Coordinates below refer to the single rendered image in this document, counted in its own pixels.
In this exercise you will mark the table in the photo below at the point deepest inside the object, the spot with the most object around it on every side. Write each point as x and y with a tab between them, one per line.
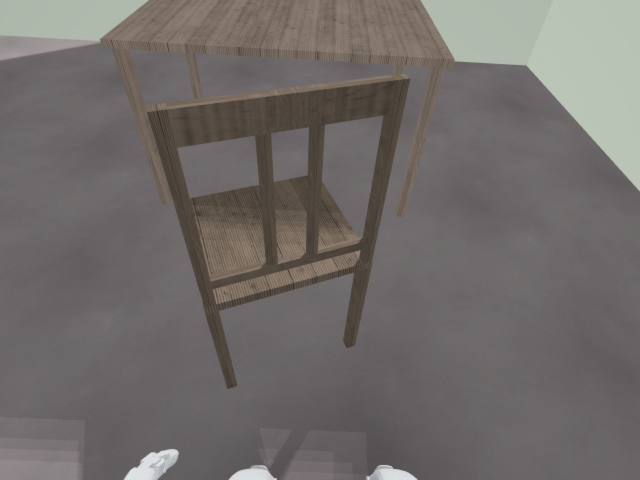
398	32

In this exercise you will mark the chair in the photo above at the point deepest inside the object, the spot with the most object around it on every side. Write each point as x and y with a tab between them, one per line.
255	242

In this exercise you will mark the robot right shin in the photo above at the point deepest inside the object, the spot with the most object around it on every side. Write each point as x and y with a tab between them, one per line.
383	467

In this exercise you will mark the robot left hand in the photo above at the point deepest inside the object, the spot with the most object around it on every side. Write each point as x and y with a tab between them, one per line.
153	465

